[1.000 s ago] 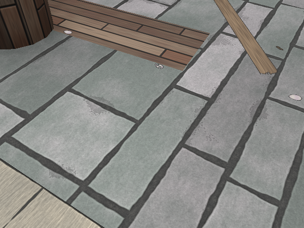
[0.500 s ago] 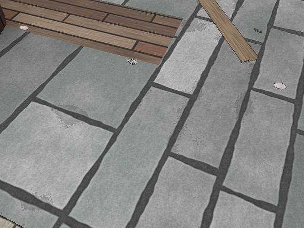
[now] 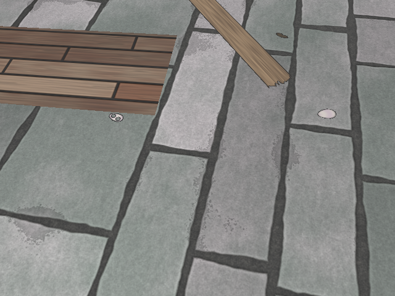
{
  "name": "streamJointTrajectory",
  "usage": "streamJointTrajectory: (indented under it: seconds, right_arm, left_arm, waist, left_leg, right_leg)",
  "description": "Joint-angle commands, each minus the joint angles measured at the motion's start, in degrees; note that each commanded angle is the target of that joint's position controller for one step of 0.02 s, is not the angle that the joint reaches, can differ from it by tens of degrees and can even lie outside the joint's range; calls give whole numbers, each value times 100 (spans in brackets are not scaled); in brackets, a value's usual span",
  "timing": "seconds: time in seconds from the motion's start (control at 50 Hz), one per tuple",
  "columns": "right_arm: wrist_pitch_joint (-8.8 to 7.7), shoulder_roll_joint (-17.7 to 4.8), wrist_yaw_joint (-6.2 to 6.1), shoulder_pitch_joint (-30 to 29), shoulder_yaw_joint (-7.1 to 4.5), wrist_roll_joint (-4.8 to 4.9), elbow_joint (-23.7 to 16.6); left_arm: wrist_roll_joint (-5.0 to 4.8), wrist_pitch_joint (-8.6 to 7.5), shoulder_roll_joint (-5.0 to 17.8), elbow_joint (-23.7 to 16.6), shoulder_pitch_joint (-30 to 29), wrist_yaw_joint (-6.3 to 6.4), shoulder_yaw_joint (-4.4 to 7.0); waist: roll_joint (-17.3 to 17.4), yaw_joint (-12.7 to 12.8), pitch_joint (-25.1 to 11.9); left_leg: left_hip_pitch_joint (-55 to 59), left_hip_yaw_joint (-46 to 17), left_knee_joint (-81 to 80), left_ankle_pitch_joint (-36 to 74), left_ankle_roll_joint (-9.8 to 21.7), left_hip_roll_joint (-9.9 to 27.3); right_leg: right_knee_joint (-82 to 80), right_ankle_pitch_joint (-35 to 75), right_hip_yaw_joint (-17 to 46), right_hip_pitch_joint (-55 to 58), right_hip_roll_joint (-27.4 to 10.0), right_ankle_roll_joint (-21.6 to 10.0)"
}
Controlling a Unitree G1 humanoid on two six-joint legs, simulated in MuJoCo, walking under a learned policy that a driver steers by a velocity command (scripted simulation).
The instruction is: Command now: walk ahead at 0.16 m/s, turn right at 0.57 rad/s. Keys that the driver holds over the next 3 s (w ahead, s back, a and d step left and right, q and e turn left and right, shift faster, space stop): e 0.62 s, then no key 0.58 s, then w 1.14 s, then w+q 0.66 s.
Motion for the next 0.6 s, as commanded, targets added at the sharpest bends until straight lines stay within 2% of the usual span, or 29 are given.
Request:
streamJointTrajectory:
  seconds: [0.02, 0.08, 0.12, 0.14, 0.16, 0.18, 0.2, 0.22, 0.24, 0.26, 0.28, 0.32, 0.36, 0.42, 0.48, 0.54, 0.58, 0.6]
  right_arm:
    - [-41, -485, -26, -329, -48, 49, -486]
    - [-114, -632, -62, -240, -35, 83, -525]
    - [-182, -780, -111, 407, -67, 93, -378]
    - [-259, -860, -154, 948, -98, 47, -267]
    - [-313, -1260, -236, 1521, -181, -5, -268]
    - [-192, -1575, -230, 1240, -219, 54, -457]
    - [-73, -1144, -170, 1366, -155, 175, -449]
    - [-25, -937, -212, 1012, -120, 158, -557]
    - [44, -633, -236, 613, -33, 140, -663]
    - [79, -587, -260, 388, 1, 82, -708]
    - [95, -655, -258, 375, -11, 11, -692]
    - [59, -747, -235, 518, -56, -13, -636]
    - [25, -808, -213, 661, -92, -15, -610]
    - [57, -897, -184, 723, -142, -20, -628]
    - [103, -1050, -128, 698, -213, -40, -664]
    - [162, -1218, -75, 816, -288, -57, -651]
    - [217, -1301, -56, 808, -325, -3, -645]
    - [248, -1278, -44, 919, -339, 12, -599]
  left_arm:
    - [42, 65, 842, -258, 525, 94, 182]
    - [111, 125, 911, -404, 397, 142, 220]
    - [96, 104, 1024, -590, -52, 119, 252]
    - [14, 49, 1046, -686, -321, 72, 253]
    - [-105, -25, 745, -933, -272, 30, 162]
    - [-236, 35, 486, -951, 632, 84, 157]
    - [102, 152, 924, -672, 954, 132, 231]
    - [120, 233, 891, -674, 683, 103, 237]
    - [160, 326, 955, -740, 172, 53, 236]
    - [145, 407, 938, -850, -135, -29, 250]
    - [118, 480, 867, -850, -66, -108, 232]
    - [46, 537, 771, -914, -55, -182, 197]
    - [64, 558, 717, -1000, -177, -199, 165]
    - [102, 616, 711, -1196, -527, -257, 116]
    - [73, 621, 637, -1392, -823, -345, 35]
    - [37, 573, 695, -1526, -914, -371, 19]
    - [27, 508, 670, -1528, -715, -374, 13]
    - [38, 455, 706, -1462, -500, -344, 26]
  waist:
    - [-664, 74, -562]
    - [-711, -1, -527]
    - [-774, -359, -626]
    - [-646, -703, -770]
    - [148, -821, -1473]
    - [1291, -331, -2136]
    - [339, -197, -2079]
    - [403, -186, -1781]
    - [92, -220, -1174]
    - [406, -200, -785]
    - [641, -173, -645]
    - [619, -150, -695]
    - [558, -191, -773]
    - [646, -279, -725]
    - [719, -358, -685]
    - [738, -438, -747]
    - [614, -298, -770]
    - [396, -212, -764]
  left_leg:
    - [0, 159, -403, 69, 28, -335]
    - [420, 0, -1050, -234, 172, -500]
    - [1579, -23, -1928, -250, 364, -664]
    - [2564, -75, -2672, 620, 491, -547]
    - [4063, -1111, -2571, 2593, 827, 808]
    - [4878, -2860, -2489, 5277, 1851, 2432]
    - [4456, -2709, -2149, 5507, 1985, 2360]
    - [3989, -2478, -2436, 3962, 2077, 2225]
    - [3272, -1813, -2918, 2327, 1818, 1674]
    - [2813, -1257, -3183, 1430, 1536, 1217]
    - [2524, -836, -3272, 1394, 1448, 960]
    - [2436, -412, -3298, 1498, 1434, 851]
    - [2596, -291, -3333, 1320, 1504, 963]
    - [2619, -212, -3499, 317, 1552, 1134]
    - [2413, 20, -3518, -295, 1478, 1196]
    - [2437, 136, -3327, -388, 1391, 1328]
    - [2307, 347, -2943, -214, 1169, 1333]
    - [2033, 568, -2543, -146, 888, 1255]
  right_leg:
    - [296, 5001, 1069, 791, -1476, -150]
    - [721, 5065, 1404, 904, -1505, -147]
    - [1156, 4937, 1533, 484, -1286, 54]
    - [1729, 4611, 1486, 86, -1020, 246]
    - [3077, 2523, 1083, -702, -682, 476]
    - [4497, -2715, 147, -1812, 437, 591]
    - [5186, -2703, 101, -1885, -102, 608]
    - [5511, -2212, -19, -2119, -244, 691]
    - [5300, -1755, -95, -2177, -502, 789]
    - [5064, -1424, -117, -2131, -600, 872]
    - [5057, -1236, -227, -1983, -563, 946]
    - [4856, -1022, -320, -1851, -535, 981]
    - [4563, -979, -364, -1936, -581, 991]
    - [3910, -902, -470, -1973, -807, 972]
    - [2999, -962, -666, -1499, -951, 869]
    - [2274, -1098, -897, -1059, -906, 705]
    - [1342, -745, -1024, -516, -836, 539]
    - [669, -400, -938, -56, -758, 435]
